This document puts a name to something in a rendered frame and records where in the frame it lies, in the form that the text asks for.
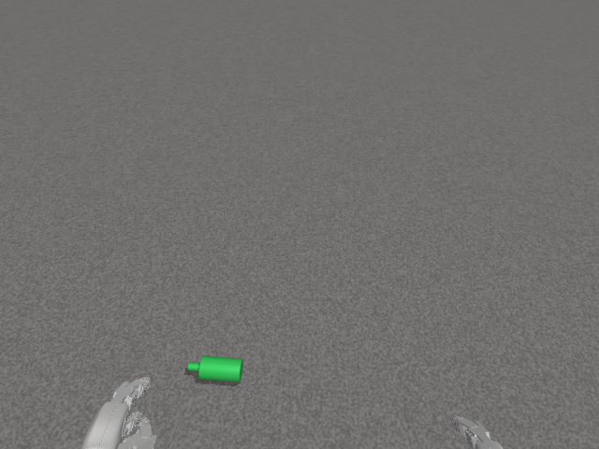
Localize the left robot hand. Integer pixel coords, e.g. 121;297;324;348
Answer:
81;377;157;449

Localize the bottle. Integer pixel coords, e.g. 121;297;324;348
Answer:
188;355;243;383

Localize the right robot hand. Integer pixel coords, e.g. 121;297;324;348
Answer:
451;415;503;449

